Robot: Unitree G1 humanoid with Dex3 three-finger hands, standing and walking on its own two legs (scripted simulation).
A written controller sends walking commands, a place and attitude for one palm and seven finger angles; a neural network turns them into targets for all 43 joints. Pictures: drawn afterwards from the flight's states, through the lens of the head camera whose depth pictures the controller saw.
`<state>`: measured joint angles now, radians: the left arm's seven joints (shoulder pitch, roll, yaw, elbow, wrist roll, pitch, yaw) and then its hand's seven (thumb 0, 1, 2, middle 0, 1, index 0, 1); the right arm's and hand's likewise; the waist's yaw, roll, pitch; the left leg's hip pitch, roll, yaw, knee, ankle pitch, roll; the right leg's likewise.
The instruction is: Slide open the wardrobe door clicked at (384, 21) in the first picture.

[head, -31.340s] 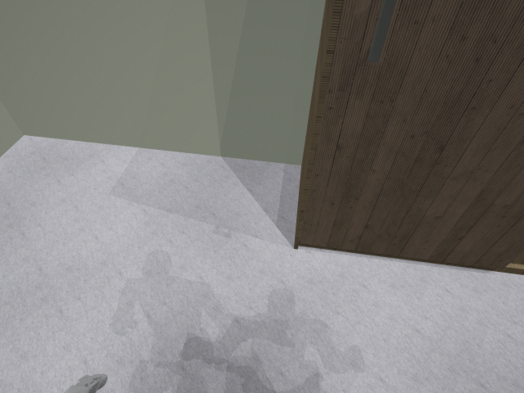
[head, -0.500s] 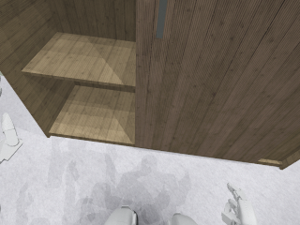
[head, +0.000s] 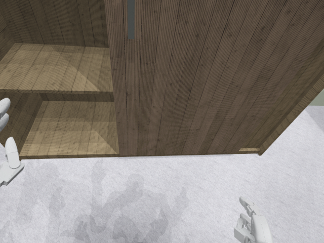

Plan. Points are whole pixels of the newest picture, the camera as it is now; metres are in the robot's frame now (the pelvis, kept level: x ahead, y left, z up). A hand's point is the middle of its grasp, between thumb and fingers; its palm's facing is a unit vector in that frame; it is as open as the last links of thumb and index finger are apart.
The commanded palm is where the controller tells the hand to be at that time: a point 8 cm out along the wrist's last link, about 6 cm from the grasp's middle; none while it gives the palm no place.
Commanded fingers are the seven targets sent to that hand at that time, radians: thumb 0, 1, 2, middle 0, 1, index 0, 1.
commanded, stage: stop stepping back and stand still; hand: left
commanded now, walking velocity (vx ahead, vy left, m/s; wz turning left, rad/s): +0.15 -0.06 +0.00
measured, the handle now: (131, 10) +0.74 +0.15 +0.23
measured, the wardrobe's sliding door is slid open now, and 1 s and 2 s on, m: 0.64 0.64 0.64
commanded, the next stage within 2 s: let the arm hang, fingers relaxed in 1.08 s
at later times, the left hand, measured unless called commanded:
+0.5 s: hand (3, 198) +0.16 +0.27 +0.15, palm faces +0.47 -0.80 -0.37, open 7.4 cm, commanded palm +0.10 +0.31 +0.18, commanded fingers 0.00 0.90 0.90 -0.20 -0.30 -0.20 -0.30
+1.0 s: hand out of the picture +0.18 +0.31 +0.15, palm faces +0.43 -0.80 -0.41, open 7.4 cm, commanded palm +0.11 +0.34 +0.18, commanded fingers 0.00 0.90 0.90 -0.20 -0.30 -0.20 -0.30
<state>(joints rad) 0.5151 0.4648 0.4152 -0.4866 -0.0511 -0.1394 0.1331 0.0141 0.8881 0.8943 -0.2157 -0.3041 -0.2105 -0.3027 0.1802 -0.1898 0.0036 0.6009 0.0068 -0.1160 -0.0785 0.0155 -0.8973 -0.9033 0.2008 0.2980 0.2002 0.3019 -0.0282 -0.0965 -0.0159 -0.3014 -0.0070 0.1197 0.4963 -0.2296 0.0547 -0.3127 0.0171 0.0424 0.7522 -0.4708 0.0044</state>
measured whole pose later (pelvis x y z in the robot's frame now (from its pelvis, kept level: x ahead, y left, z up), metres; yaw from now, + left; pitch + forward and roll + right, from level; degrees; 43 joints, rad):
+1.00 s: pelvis -0.02 +0.04 +0.00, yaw +1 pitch +0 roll -1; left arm 0.50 0.39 0.38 -0.48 -0.03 -0.17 0.16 0.02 0.89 0.89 -0.22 -0.30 -0.21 -0.30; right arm 0.18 -0.18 0.03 0.62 0.00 -0.12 -0.08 0.02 -0.90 -0.90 0.20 0.30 0.20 0.30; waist 0.02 -0.04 0.04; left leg -0.27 0.03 0.07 0.51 -0.24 0.02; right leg -0.21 -0.03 -0.05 0.45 -0.24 0.02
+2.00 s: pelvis -0.03 +0.03 +0.01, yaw +2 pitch +0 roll +0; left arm 0.19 0.20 0.00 1.11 0.02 0.01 0.03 0.01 0.91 0.89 -0.20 -0.30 -0.20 -0.30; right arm 0.21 -0.18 -0.01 1.11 -0.02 0.02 -0.02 0.01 -0.92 -0.90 0.20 0.30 0.20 0.30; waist -0.01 0.02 0.05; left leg -0.25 0.02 0.06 0.43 -0.18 0.01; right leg -0.21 -0.03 -0.06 0.43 -0.22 0.01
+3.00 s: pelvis +0.01 +0.01 +0.01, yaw +1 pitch +0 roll +0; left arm 0.21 0.17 0.00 1.15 0.01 -0.01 0.03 0.00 0.91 0.89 -0.20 -0.30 -0.20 -0.30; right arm 0.19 -0.17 0.00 1.16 -0.02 0.01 -0.03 0.01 -0.91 -0.90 0.20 0.30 0.20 0.30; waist -0.01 0.00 0.05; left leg -0.15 0.04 0.07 0.36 -0.21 -0.01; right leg -0.11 -0.01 -0.05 0.36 -0.24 -0.01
